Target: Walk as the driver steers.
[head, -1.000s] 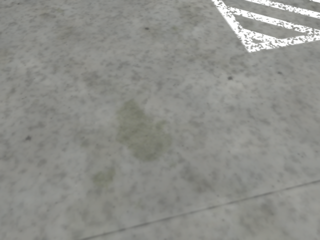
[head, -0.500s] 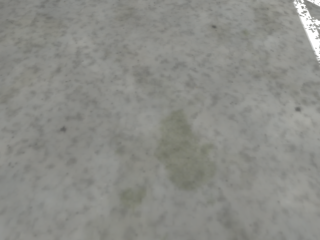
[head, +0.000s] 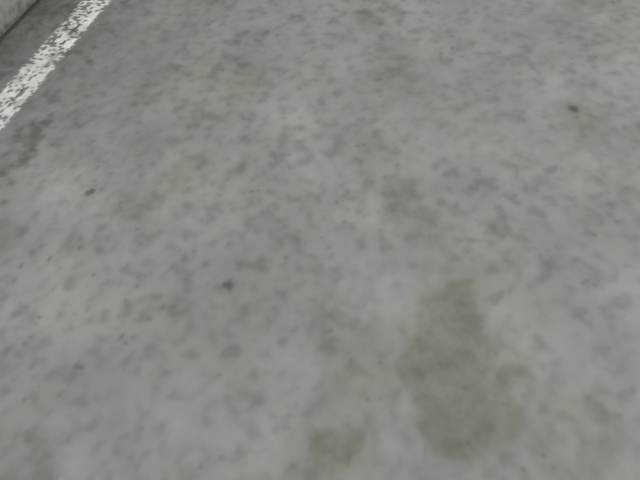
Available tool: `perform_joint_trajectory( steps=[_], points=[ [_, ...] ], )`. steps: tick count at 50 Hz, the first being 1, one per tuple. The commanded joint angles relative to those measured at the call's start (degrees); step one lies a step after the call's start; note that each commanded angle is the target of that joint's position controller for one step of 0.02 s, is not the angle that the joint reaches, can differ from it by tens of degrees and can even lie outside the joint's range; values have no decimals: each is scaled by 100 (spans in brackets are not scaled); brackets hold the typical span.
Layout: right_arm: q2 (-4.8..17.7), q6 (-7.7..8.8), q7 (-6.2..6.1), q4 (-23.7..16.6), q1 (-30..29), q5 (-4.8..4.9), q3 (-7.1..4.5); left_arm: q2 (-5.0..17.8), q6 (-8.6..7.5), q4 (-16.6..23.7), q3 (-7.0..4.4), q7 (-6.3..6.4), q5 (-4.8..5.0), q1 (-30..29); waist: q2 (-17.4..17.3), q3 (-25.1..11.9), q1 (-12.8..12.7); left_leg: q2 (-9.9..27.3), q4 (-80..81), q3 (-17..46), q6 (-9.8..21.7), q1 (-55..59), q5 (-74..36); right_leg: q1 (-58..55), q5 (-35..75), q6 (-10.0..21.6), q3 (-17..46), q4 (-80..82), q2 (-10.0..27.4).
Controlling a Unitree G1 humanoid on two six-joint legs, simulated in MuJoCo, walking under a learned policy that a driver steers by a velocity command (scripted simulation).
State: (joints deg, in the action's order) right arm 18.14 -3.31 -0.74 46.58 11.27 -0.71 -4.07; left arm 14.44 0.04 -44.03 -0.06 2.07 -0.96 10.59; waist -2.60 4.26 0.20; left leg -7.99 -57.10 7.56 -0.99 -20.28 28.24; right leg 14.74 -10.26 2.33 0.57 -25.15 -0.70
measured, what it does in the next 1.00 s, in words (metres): steps on the spot: left foot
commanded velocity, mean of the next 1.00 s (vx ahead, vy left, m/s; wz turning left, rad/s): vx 0.01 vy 0.00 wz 0.04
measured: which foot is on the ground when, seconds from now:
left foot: up 0.00-0.18, down 0.20-1.00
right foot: down 0.00-1.00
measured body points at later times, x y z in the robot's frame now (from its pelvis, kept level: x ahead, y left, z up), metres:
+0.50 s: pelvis +0.00 +0.02 +0.00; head +0.00 +0.02 +0.45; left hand +0.04 +0.28 -0.15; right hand +0.06 -0.24 -0.14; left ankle -0.03 +0.12 -0.74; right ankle +0.03 -0.09 -0.74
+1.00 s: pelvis +0.01 +0.02 +0.00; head +0.02 +0.03 +0.45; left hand +0.02 +0.26 -0.16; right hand +0.01 -0.21 -0.16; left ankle -0.03 +0.12 -0.74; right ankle +0.03 -0.10 -0.74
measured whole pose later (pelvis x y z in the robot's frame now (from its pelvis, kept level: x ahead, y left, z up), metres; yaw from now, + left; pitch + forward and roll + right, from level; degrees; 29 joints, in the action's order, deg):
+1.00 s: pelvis +0.01 +0.02 +0.00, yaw +0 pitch -1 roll +0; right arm 10.4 0.4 -2.5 64.9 16.1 -0.4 1.5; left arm 10.8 0.6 -65.1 0.5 1.9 -0.5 14.4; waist 0.3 1.6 -0.6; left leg -3.2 -21.5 3.2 2.4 -4.5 15.3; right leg 11.0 -9.9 0.0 1.4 -22.3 -0.7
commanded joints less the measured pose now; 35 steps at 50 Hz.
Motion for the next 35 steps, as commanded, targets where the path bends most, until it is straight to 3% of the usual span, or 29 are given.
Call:
perform_joint_trajectory(
  steps=[1, 5, 8, 9, 10, 11, 12, 13, 16, 24, 35],
  points=[
    [270, -49, 40, -34, 510, 46, -13, 693, -91, 188, -134, -15, -12, -26, 1117, -760, 123, 175, 534, -102, -172, 195, -135, -724, 2830, 831, 933, 616, 1117],
    [186, -95, -12, 86, 205, 55, 106, 883, -31, -26, -189, -69, -41, 190, 1300, -695, -81, 388, 1995, -484, -80, 726, -194, -664, 1686, 867, 1123, 690, 1127],
    [124, -13, -59, 328, 407, 52, 164, 930, 52, -136, -214, -83, -3, 125, 1143, -621, 94, 457, 3516, -672, 106, 1399, -1290, -368, 1155, 670, 1169, 545, 1042],
    [193, 51, -83, 367, 363, 9, 175, 885, 52, -194, -204, -80, -3, 227, 966, -575, 87, 622, 3998, -409, 196, 1767, -1816, -77, 935, 453, 1194, 520, 1011],
    [401, 130, -114, 354, 294, -81, 166, 767, 19, -175, -173, -99, 20, 277, 606, -653, 13, 1131, 4064, 185, 310, 2099, -1967, 250, 590, 207, 1119, 387, 911],
    [687, 169, -110, 371, -28, -65, 130, 586, 6, -160, -141, -126, 88, 398, -174, -476, -301, 1586, 3956, 677, 551, 1504, -2215, 163, -66, 35, 576, 410, 361],
    [374, 221, -58, 398, -196, -17, 223, 566, 38, -311, -123, -111, 70, 302, -172, -403, -222, 1686, 4084, 703, 631, 787, -1781, -542, -157, -36, 444, 471, 264],
    [223, 269, -44, 444, -270, -18, 283, 577, 54, -399, -136, -107, 48, 251, -188, -250, -229, 1519, 4167, 599, 529, 560, -1422, -767, 18, -54, 487, 501, 299],
    [263, 331, -103, 736, -16, 14, 305, 659, 33, -635, -169, -140, 12, 352, -281, -129, -185, 1253, 4224, 364, 381, 653, -1462, -812, 440, 10, 574, 520, 459],
    [172, 363, -125, 1152, 202, 32, 356, 494, 19, -1215, -110, -107, 30, 428, 164, -77, -120, 1232, 4186, 278, 459, 842, -1626, -691, 397, -72, 579, 660, 470],
    [-7, 388, -152, 1529, 465, 32, 430, 363, 23, -1726, -54, -52, 40, 561, 248, -128, -107, 1190, 4097, 167, 475, 939, -1988, -715, 561, -60, 576, 596, 513]
  ],
)
Velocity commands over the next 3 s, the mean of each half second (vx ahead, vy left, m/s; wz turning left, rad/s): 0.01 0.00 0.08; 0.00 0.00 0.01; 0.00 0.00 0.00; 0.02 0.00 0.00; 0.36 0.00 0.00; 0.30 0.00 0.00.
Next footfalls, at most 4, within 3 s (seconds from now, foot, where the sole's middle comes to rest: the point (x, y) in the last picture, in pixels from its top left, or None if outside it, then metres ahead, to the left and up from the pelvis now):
0.20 left None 0.01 0.12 -0.78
2.22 right None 0.16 -0.10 -0.78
2.72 left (350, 456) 0.50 0.03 -0.78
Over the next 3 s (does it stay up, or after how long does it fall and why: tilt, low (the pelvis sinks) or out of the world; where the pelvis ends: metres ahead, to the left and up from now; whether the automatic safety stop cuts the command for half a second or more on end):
stays up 0.44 -0.02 0.00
